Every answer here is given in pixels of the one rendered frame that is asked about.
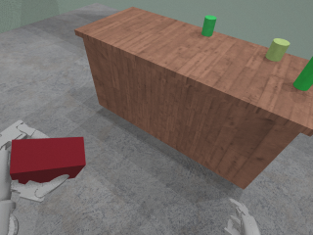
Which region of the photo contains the robot left hand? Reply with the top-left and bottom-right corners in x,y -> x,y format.
0,119 -> 69,203

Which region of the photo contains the table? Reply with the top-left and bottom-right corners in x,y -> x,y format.
74,7 -> 313,190

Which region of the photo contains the sponge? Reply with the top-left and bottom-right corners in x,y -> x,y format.
10,136 -> 86,185

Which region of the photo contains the robot right hand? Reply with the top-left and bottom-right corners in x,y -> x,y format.
224,198 -> 261,235

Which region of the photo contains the robot left forearm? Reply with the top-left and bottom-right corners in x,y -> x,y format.
0,200 -> 20,235

